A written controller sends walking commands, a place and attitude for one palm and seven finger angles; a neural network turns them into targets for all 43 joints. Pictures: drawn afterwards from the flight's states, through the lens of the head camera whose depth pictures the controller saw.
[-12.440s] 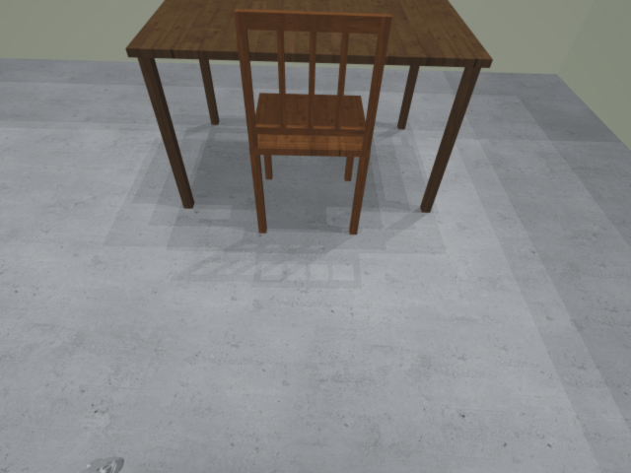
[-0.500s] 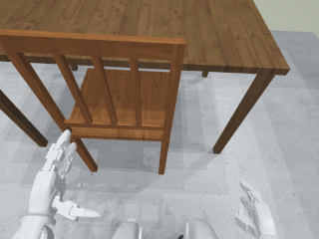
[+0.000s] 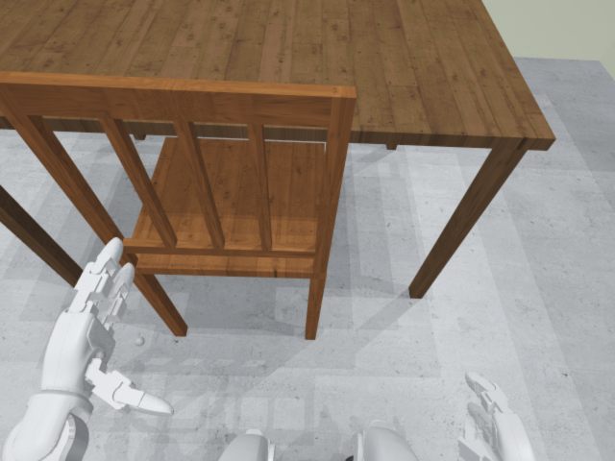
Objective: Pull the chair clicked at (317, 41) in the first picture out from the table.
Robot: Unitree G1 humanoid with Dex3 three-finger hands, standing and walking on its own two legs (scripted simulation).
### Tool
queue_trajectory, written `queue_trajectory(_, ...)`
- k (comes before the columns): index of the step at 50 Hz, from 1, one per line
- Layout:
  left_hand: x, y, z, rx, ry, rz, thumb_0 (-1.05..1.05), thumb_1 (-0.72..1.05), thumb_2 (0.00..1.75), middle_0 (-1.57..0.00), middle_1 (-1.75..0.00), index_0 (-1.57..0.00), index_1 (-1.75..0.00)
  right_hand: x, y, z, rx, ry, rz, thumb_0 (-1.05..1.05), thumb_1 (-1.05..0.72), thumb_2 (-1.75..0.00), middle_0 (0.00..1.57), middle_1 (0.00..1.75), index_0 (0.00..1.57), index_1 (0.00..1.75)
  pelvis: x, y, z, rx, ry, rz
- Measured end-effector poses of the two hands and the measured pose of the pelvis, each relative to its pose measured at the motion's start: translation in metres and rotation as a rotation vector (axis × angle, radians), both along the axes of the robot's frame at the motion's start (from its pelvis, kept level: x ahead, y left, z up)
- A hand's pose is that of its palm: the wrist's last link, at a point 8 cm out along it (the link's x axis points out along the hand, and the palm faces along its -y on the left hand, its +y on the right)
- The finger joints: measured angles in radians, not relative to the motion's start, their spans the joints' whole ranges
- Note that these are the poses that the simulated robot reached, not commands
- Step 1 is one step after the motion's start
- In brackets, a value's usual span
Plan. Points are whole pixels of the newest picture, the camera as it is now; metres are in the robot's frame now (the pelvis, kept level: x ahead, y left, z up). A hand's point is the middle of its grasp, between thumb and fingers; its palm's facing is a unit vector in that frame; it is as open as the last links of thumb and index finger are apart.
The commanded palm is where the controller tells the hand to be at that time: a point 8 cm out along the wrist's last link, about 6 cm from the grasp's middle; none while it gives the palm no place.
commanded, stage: raise the hand toward the chair's back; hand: left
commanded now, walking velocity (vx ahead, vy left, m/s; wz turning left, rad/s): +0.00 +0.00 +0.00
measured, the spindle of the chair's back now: (204, 194) +0.50 +0.20 +0.00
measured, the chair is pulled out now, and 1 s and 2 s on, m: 0.00 0.00 0.00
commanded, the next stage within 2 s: aim the fingers beside a spindle in 0.34 s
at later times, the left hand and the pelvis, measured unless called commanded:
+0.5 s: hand (142, 348) +0.24 +0.20 +0.04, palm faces +0.04 -1.00 -0.06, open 16.9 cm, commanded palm +0.22 +0.25 +0.05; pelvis +0.00 +0.00 +0.00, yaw +0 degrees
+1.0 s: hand (174, 310) +0.29 +0.19 +0.02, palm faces +0.01 -1.00 -0.05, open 16.9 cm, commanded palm +0.27 +0.24 +0.03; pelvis -0.01 +0.00 -0.01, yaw +0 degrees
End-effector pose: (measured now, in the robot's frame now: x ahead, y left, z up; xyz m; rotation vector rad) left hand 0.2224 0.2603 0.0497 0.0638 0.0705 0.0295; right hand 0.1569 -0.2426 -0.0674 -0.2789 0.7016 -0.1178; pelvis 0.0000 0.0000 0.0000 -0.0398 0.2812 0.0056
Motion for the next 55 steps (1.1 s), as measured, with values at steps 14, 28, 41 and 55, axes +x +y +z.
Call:
queue_trajectory(14, -0.002, -0.004, 0.000, 0.005, -0.015, 0.011, -0.01, -0.50, 0.30, -0.06, -0.08, -0.06, -0.08, 0.003, 0.000, 0.001, 0.008, -0.012, 0.010, 0.01, -0.90, -0.90, 0.20, 0.30, 0.20, 0.30, -0.001, -0.002, 0.000, 0.003, -0.002, 0.000)
queue_trajectory(28, -0.004, -0.007, -0.004, -0.005, -0.023, 0.006, -0.01, -0.50, 0.30, -0.06, -0.08, -0.06, -0.08, 0.010, 0.005, -0.002, 0.018, -0.037, 0.045, 0.01, -0.90, -0.90, 0.20, 0.30, 0.20, 0.30, -0.007, -0.005, -0.003, 0.004, -0.001, 0.007)
queue_trajectory(41, 0.030, -0.013, -0.015, -0.015, -0.029, -0.018, -0.01, -0.50, 0.30, -0.06, -0.08, -0.06, -0.08, -0.009, -0.004, -0.012, 0.000, 0.020, 0.016, 0.01, -0.90, -0.90, 0.20, 0.30, 0.20, 0.30, -0.011, -0.005, -0.008, 0.007, 0.022, -0.001)
queue_trajectory(55, 0.053, -0.027, -0.025, -0.015, -0.037, -0.027, -0.01, -0.50, 0.30, -0.06, -0.08, -0.06, -0.08, -0.021, -0.006, -0.027, 0.007, 0.092, 0.000, 0.01, -0.90, -0.90, 0.20, 0.30, 0.20, 0.30, -0.010, -0.003, -0.013, 0.014, 0.051, -0.010)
